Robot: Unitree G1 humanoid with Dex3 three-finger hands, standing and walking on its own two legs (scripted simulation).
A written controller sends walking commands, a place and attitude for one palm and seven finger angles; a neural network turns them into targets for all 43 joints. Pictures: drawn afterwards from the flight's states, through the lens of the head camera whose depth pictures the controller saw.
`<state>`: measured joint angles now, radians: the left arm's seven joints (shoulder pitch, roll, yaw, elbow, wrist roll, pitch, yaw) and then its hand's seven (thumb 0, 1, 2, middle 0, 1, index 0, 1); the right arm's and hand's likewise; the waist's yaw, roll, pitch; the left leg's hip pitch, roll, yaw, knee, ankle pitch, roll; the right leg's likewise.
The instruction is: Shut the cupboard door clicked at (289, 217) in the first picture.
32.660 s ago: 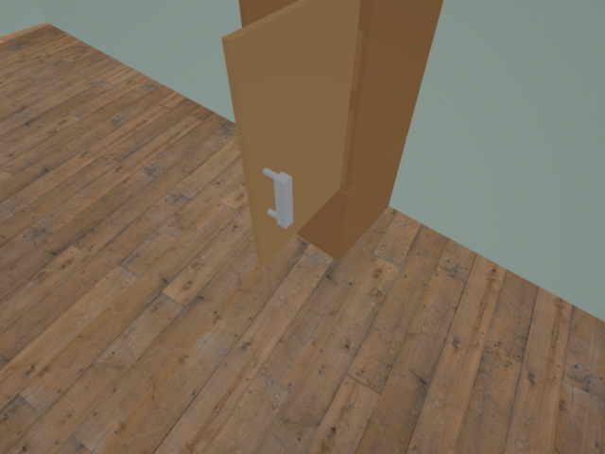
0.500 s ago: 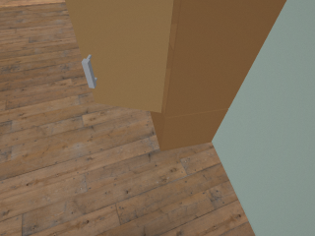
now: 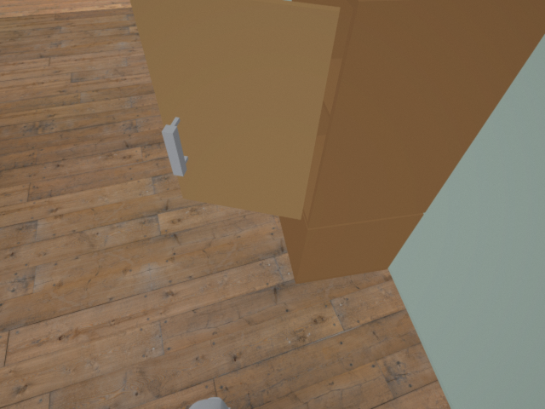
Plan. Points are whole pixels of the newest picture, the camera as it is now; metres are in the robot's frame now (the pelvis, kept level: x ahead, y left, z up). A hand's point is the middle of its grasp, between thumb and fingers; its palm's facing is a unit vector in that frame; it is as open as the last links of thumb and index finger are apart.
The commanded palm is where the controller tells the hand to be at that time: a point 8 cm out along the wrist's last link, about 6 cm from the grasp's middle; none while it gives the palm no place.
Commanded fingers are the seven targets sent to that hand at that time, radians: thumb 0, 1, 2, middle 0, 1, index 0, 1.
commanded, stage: take the last steps up to it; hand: left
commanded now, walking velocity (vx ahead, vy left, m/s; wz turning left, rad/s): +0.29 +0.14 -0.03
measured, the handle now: (178, 146) +0.70 +0.28 -0.09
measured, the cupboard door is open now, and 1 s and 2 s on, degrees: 68 68 68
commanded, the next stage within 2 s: come to a stop and stand still in 0.34 s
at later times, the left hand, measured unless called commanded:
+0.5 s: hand (168, 335) +0.26 +0.20 -0.16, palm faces +0.03 -0.98 -0.22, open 7.3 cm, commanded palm none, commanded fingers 0.00 0.90 0.90 -0.20 -0.30 -0.20 -0.30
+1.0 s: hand (136, 324) +0.28 +0.27 -0.17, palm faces -0.04 -0.97 -0.25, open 7.4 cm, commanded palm none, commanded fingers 0.00 0.90 0.90 -0.20 -0.30 -0.20 -0.30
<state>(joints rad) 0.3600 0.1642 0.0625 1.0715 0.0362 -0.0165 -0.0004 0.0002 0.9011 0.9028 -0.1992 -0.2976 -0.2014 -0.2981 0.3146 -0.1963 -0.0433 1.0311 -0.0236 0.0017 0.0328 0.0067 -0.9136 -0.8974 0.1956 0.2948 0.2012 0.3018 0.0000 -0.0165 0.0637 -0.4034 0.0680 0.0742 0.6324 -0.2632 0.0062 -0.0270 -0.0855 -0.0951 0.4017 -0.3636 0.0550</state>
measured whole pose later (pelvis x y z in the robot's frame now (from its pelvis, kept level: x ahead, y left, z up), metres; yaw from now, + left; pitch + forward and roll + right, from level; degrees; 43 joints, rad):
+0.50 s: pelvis +0.17 +0.03 +0.00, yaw -2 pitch -1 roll +1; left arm 0.21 0.12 0.06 0.96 0.03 -0.04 0.02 -0.01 0.92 0.90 -0.20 -0.30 -0.20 -0.30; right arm 0.32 -0.14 -0.03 1.10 -0.02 0.00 0.00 0.01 -0.91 -0.90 0.20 0.30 0.20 0.30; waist 0.00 0.04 0.05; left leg -0.30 -0.01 0.08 0.95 -0.48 0.02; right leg -0.30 -0.03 -0.12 0.56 -0.25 -0.05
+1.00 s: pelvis +0.20 +0.07 +0.01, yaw -5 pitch +0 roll -2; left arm 0.18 0.24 0.08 0.96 0.02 0.07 0.02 0.00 0.91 0.90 -0.20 -0.30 -0.20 -0.30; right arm 0.11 -0.16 -0.03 0.97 -0.03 0.02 -0.05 0.00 -0.91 -0.90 0.20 0.30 0.21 0.30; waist 0.01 0.00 0.13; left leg -0.31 0.09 0.07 0.49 -0.18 0.00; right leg -0.41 0.02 0.02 1.00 -0.49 0.02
